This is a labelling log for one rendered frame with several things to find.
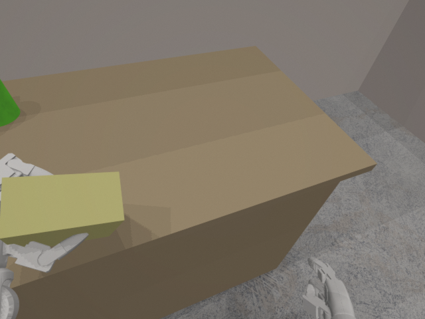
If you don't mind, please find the right robot hand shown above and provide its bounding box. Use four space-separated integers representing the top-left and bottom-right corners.
303 257 355 319

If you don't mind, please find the sponge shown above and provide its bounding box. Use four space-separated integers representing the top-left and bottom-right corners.
0 171 124 247

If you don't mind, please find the left robot hand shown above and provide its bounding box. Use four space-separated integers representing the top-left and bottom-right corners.
0 154 89 273

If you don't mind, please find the table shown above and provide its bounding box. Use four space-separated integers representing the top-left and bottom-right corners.
0 46 377 319

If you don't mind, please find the robot left forearm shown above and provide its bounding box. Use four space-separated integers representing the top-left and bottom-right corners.
0 268 19 319

